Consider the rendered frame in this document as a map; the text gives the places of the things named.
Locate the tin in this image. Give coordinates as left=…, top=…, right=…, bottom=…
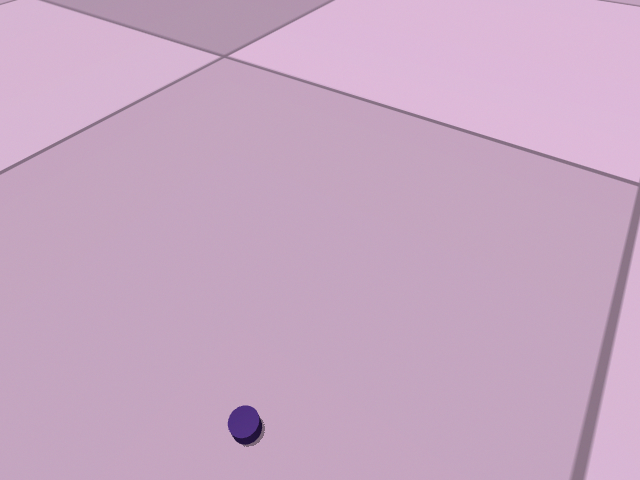
left=228, top=405, right=262, bottom=445

